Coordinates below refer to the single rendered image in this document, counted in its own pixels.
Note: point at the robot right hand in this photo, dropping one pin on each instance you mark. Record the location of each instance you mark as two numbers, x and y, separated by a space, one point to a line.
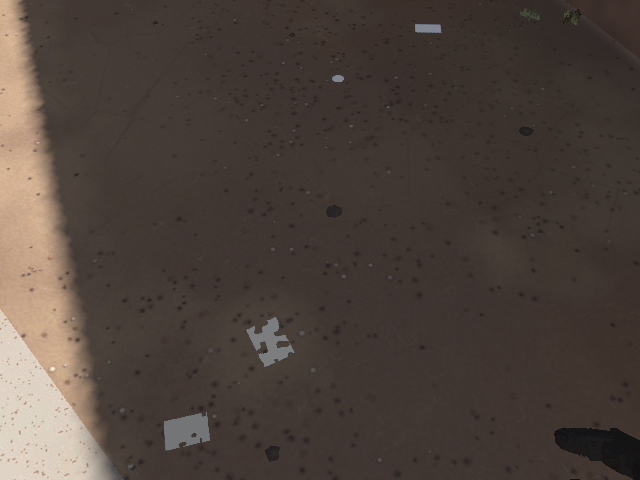
616 449

